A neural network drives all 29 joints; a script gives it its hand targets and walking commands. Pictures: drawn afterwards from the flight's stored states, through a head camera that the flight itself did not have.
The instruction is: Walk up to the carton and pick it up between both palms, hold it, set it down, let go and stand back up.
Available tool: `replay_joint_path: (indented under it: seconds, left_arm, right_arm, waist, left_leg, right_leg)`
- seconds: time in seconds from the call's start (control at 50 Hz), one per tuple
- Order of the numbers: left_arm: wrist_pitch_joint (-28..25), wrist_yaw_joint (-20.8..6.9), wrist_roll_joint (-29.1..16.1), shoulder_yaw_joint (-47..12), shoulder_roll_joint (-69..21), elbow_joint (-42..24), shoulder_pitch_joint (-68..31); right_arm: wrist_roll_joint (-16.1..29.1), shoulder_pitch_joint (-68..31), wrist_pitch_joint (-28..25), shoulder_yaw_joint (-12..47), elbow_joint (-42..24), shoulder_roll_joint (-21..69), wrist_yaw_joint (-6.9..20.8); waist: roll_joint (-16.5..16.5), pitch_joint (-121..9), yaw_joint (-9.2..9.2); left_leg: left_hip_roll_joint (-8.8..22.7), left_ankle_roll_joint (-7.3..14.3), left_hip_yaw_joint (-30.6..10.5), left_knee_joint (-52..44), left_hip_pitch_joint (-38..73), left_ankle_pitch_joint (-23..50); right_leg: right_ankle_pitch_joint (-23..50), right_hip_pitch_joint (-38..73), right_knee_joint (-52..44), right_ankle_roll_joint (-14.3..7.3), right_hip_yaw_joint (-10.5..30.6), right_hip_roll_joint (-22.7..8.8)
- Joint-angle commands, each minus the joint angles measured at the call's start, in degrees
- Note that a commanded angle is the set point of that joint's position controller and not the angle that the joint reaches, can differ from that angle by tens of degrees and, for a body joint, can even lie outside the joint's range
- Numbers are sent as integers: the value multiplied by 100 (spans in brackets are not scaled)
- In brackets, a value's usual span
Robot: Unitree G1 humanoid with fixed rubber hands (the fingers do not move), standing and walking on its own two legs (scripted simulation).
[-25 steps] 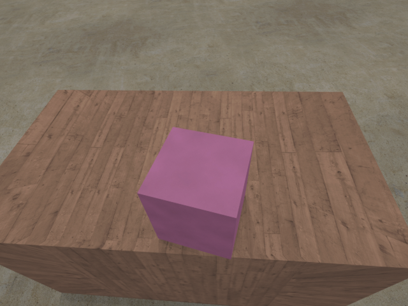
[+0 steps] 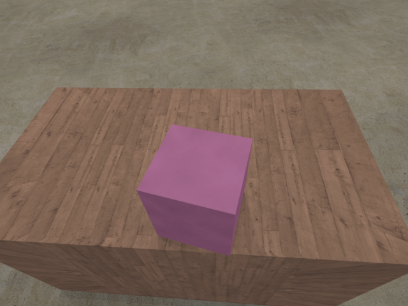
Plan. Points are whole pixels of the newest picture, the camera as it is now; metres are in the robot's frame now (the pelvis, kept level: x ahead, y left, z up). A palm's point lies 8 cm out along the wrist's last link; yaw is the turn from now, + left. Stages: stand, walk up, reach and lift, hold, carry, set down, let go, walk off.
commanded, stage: stand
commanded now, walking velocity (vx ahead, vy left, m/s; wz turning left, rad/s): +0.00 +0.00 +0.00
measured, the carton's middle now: (201, 191) +0.37 +0.03 -0.03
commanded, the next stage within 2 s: none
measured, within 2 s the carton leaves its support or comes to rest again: neither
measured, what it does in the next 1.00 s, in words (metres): stands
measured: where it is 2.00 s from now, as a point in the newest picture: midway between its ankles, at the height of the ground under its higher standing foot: outside the picture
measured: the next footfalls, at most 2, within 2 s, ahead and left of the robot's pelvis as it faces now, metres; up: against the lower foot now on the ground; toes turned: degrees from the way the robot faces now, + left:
none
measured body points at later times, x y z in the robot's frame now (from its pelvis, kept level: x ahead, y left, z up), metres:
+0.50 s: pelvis +0.00 +0.00 +0.00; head +0.02 -0.01 +0.45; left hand +0.04 +0.26 -0.14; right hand +0.02 -0.26 -0.15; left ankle -0.02 +0.13 -0.74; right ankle +0.02 -0.12 -0.74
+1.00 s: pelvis +0.00 +0.01 +0.00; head +0.02 +0.00 +0.45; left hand +0.06 +0.28 -0.13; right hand +0.04 -0.27 -0.14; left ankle -0.02 +0.13 -0.74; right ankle +0.02 -0.12 -0.74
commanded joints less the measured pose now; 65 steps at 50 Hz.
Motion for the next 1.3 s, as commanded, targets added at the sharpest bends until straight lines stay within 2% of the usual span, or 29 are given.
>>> replay_joint_path:
  seconds: [0.0,0.04,0.08,0.16,0.2,0.22,0.3,0.34,0.42,0.44,0.48,0.5,0.54,0.6,0.64,0.7,0.76,0.78,0.92,0.94,0.98,1.0,1.04,1.1,1.12,1.14,1.18,1.26,1.28]
  left_arm:
    - [-44,21,8,142,861,-185,268]
    - [-55,14,11,127,826,-252,192]
    - [-46,16,-12,121,801,-153,342]
    - [-70,24,-1,108,767,-231,246]
    - [-51,31,-5,132,830,-228,243]
    - [-54,16,-16,165,971,-288,161]
    - [-44,7,-32,128,808,-210,286]
    - [-58,2,-8,145,861,-268,143]
    - [-45,16,-10,181,991,-288,68]
    - [-42,3,-27,117,801,-217,195]
    - [-35,9,9,158,980,-248,81]
    - [-36,-12,-4,155,984,-266,128]
    - [-32,-3,17,181,1024,-240,97]
    - [-40,5,14,168,1035,-289,0]
    - [-50,1,2,177,1036,-299,79]
    - [-20,6,3,188,1187,-364,-66]
    - [-19,-7,-6,213,1243,-340,-4]
    - [-28,2,1,171,1117,-315,-47]
    - [-9,-7,2,191,1245,-320,-41]
    - [-5,-16,10,202,1267,-340,-86]
    - [-2,-34,-20,194,1221,-362,-76]
    - [-11,-40,-22,178,1190,-324,-86]
    - [4,-23,-27,200,1269,-349,-102]
    - [9,-28,-17,210,1331,-329,-57]
    - [20,-19,-17,159,1209,-327,-159]
    - [6,-16,5,201,1380,-391,-228]
    - [-6,-20,-13,205,1392,-402,-273]
    - [17,-25,-7,160,1267,-392,-276]
    - [20,-40,-9,182,1317,-363,-194]
  right_arm:
    - [-16,290,-28,-125,-158,-669,1]
    - [1,376,-20,-128,-164,-680,-13]
    - [2,407,-17,-97,-97,-611,-25]
    - [12,304,-42,-116,-165,-656,-18]
    - [6,271,-50,-131,-182,-746,-23]
    - [3,199,-43,-138,-221,-833,-14]
    - [-1,274,-28,-65,-191,-617,-17]
    - [0,255,-54,-117,-200,-769,-27]
    - [0,261,-52,-119,-242,-816,-20]
    - [5,265,-47,-112,-169,-778,-33]
    - [7,154,-67,-129,-307,-860,-7]
    - [13,137,-61,-144,-299,-912,-20]
    - [14,139,-61,-129,-287,-857,-3]
    - [6,118,-66,-167,-351,-961,-8]
    - [13,129,-58,-141,-366,-945,-31]
    - [33,123,-51,-127,-412,-947,-21]
    - [17,40,-55,-156,-464,-1050,5]
    - [15,25,-39,-153,-482,-1024,12]
    - [13,-62,-55,-154,-522,-1090,-15]
    - [25,-76,-64,-162,-520,-1156,-28]
    - [-5,-83,-57,-161,-554,-1215,5]
    - [7,-86,-50,-129,-527,-1105,0]
    - [27,11,-55,-103,-516,-1064,10]
    - [14,-45,-52,-103,-548,-1125,17]
    - [-1,-87,-59,-144,-597,-1239,19]
    - [23,-58,-57,-146,-586,-1252,6]
    - [30,-138,-60,-141,-622,-1296,22]
    - [26,-141,-41,-97,-605,-1131,11]
    - [19,-72,-46,-80,-598,-1106,27]
  waist:
    - [-199,129,-6]
    - [-138,138,-47]
    - [-242,143,28]
    - [-210,0,-24]
    - [-81,46,6]
    - [-189,117,24]
    - [-101,68,21]
    - [-215,161,22]
    - [-35,74,-7]
    - [-42,46,78]
    - [-210,172,20]
    - [-263,169,68]
    - [-113,21,54]
    - [-212,59,-3]
    - [-106,0,49]
    - [-203,136,-18]
    - [-2,19,7]
    - [-126,107,-46]
    - [-137,62,49]
    - [-256,4,63]
    - [-78,79,62]
    - [-135,32,76]
    - [-176,82,3]
    - [-208,82,64]
    - [-226,67,4]
    - [-117,59,34]
    - [-234,57,16]
    - [-33,73,17]
    - [-187,-45,43]
  left_leg:
    - [404,239,-376,-435,-103,249]
    - [400,233,-329,-413,-98,244]
    - [403,245,-356,-454,-107,284]
    - [435,235,-358,-421,61,476]
    - [444,241,-374,-456,-24,398]
    - [447,241,-360,-446,-106,385]
    - [465,230,-367,-482,35,462]
    - [467,229,-363,-455,-80,475]
    - [456,219,-321,-482,-28,424]
    - [436,227,-342,-508,-37,403]
    - [467,231,-362,-528,10,454]
    - [475,236,-388,-490,-41,446]
    - [455,207,-335,-508,91,537]
    - [464,231,-344,-478,78,530]
    - [457,231,-328,-482,86,550]
    - [481,207,-319,-530,114,444]
    - [476,243,-368,-547,163,433]
    - [485,230,-347,-572,221,478]
    - [495,247,-357,-548,129,568]
    - [487,248,-384,-584,145,575]
    - [459,253,-338,-558,69,480]
    - [465,245,-349,-617,100,506]
    - [497,248,-357,-632,193,476]
    - [499,237,-371,-625,167,503]
    - [468,248,-329,-622,95,498]
    - [473,217,-358,-640,194,575]
    - [467,232,-363,-634,181,522]
    - [512,263,-366,-670,221,447]
    - [493,279,-378,-649,196,519]
  right_leg:
    - [556,-237,-560,-170,330,-490]
    - [623,-225,-566,-181,378,-520]
    - [549,-203,-633,-159,380,-504]
    - [1047,-167,-502,-203,371,-555]
    - [924,-141,-544,-197,373,-560]
    - [924,-108,-530,-167,363,-546]
    - [923,-91,-528,-153,324,-521]
    - [1059,-102,-500,-175,350,-542]
    - [1049,-45,-473,-191,371,-574]
    - [945,0,-503,-183,382,-560]
    - [946,-57,-540,-175,346,-551]
    - [984,-48,-561,-164,334,-533]
    - [1052,-5,-514,-152,333,-537]
    - [1202,28,-481,-172,321,-576]
    - [1276,132,-483,-151,337,-569]
    - [1194,-22,-574,-155,372,-609]
    - [1018,29,-551,-140,327,-549]
    - [1046,-26,-548,-144,337,-579]
    - [1245,139,-567,-145,325,-598]
    - [1201,155,-557,-155,346,-599]
    - [1205,216,-572,-131,344,-593]
    - [1185,230,-546,-137,335,-598]
    - [1078,107,-652,-111,367,-597]
    - [1106,158,-604,-104,287,-574]
    - [1208,230,-618,-86,330,-592]
    - [1117,169,-595,-132,346,-601]
    - [1204,177,-655,-103,339,-605]
    - [1013,116,-660,-122,350,-597]
    - [1092,291,-632,-89,307,-574]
